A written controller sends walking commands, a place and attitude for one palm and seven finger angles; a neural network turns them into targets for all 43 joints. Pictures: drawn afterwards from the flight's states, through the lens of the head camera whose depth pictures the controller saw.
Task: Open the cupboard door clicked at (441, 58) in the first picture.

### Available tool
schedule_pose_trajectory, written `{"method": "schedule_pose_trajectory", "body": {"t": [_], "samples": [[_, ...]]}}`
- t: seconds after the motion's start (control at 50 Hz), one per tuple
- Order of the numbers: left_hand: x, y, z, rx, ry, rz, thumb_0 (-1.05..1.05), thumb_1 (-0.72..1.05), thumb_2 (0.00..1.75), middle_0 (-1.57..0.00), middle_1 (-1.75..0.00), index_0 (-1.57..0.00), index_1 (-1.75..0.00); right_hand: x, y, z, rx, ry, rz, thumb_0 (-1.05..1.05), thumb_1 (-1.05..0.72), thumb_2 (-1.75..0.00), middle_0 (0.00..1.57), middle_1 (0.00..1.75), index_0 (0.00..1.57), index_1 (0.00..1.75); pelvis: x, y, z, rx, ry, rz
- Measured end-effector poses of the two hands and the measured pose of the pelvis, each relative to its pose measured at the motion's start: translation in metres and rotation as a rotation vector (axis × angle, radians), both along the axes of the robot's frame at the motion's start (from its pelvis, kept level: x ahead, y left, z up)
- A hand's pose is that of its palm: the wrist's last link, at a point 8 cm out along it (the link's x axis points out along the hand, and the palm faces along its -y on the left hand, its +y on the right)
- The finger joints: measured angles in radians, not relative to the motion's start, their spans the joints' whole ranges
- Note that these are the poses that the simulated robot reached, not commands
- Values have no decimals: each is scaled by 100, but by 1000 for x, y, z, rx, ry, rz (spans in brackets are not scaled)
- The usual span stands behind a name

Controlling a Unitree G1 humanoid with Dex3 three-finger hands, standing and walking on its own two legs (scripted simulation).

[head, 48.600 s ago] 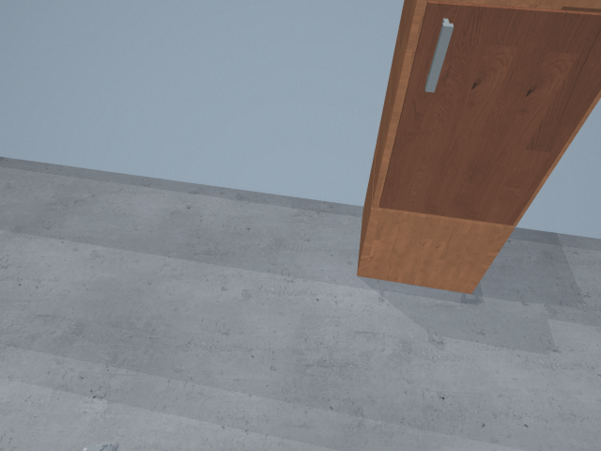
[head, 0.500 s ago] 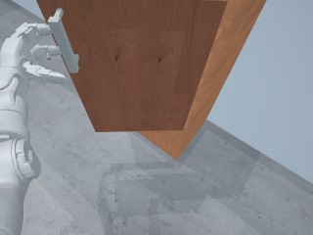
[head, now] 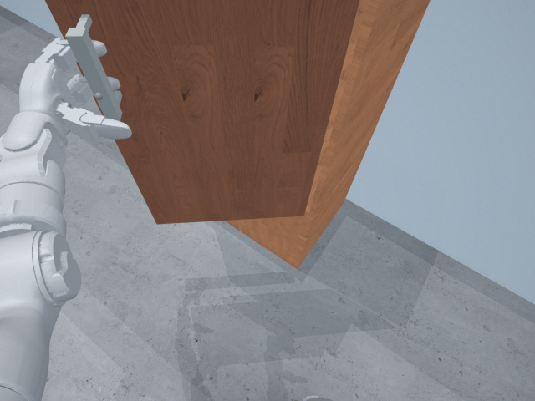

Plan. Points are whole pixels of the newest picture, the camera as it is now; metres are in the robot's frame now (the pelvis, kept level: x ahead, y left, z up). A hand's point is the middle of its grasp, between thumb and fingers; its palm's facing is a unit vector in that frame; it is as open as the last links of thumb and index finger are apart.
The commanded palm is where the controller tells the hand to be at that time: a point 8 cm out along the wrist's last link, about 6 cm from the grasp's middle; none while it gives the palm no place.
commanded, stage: slide the fingers in behind the handle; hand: left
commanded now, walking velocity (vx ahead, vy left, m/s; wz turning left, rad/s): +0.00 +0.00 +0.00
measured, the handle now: (100, 71) +0.57 +0.20 +0.17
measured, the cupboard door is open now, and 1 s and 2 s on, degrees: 40 40 60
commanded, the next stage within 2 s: close the thumb around the handle in 0.46 s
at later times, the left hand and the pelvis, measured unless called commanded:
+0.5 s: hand (97, 95) +0.52 +0.20 +0.16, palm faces -0.01 -1.00 +0.00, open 14.0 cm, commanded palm +0.50 +0.25 +0.16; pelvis +0.00 +0.00 +0.00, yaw +0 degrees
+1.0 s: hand (106, 93) +0.52 +0.19 +0.16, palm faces +0.00 -1.00 +0.00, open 8.7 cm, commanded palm +0.49 +0.24 +0.16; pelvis +0.01 +0.00 +0.00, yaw +0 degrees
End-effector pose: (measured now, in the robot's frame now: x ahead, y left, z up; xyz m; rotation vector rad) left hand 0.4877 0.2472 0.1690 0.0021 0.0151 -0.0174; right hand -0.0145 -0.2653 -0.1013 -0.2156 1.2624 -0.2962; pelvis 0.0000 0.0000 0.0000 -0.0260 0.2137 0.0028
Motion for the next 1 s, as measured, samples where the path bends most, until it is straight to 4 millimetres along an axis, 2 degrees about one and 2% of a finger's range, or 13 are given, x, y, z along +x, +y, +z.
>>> {"method": "schedule_pose_trajectory", "body": {"t": [0.2, 0.46, 0.66, 0.8, 1.0], "samples": [[3, -13, -1, -5, 3, 9, -1, -50, 30, -30, -120, -30, -120, -6, 2, -1, 9, -14, -2, 0, -90, -90, 20, 30, 21, 30, -4, -1, 0, 3, -1, -5], [6, 4, -2, -2, 1, 11, -1, -50, 30, -30, -120, -30, -120, -10, -1, 3, -12, 17, -6, 0, -90, -90, 20, 30, 21, 30, -2, 0, 0, 0, 15, -5], [11, 8, -7, 2, -4, 10, -1, -47, 32, -30, -121, -31, -121, 0, 0, 4, -23, 22, 3, 0, -90, -90, 20, 30, 21, 30, 5, 4, -1, -4, 27, 0], [12, -4, -6, -11, -7, -6, -1, -25, 41, -32, -123, -32, -123, 15, 7, 0, 5, 4, 14, 0, -90, -90, 20, 30, 21, 30, 12, 6, 0, -5, 19, 2], [8, -7, -4, 2, -11, 21, 0, 26, 63, -36, -128, -35, -128, 32, 12, -5, 37, -58, 17, 0, -90, -90, 20, 30, 21, 30, 13, 3, 0, 0, 6, -8]]}}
